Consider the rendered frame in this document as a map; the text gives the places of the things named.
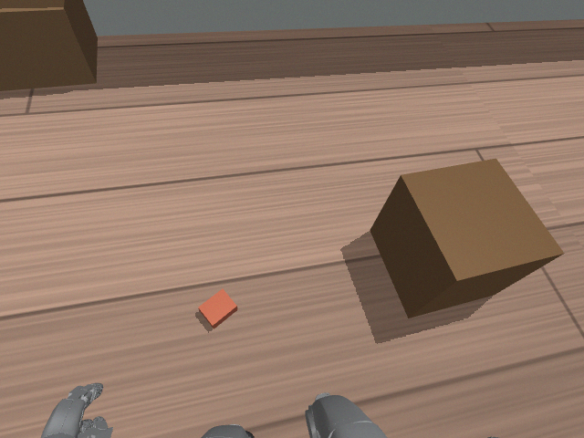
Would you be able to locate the left robot hand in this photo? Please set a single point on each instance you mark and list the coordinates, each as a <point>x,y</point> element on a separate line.
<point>67,415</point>

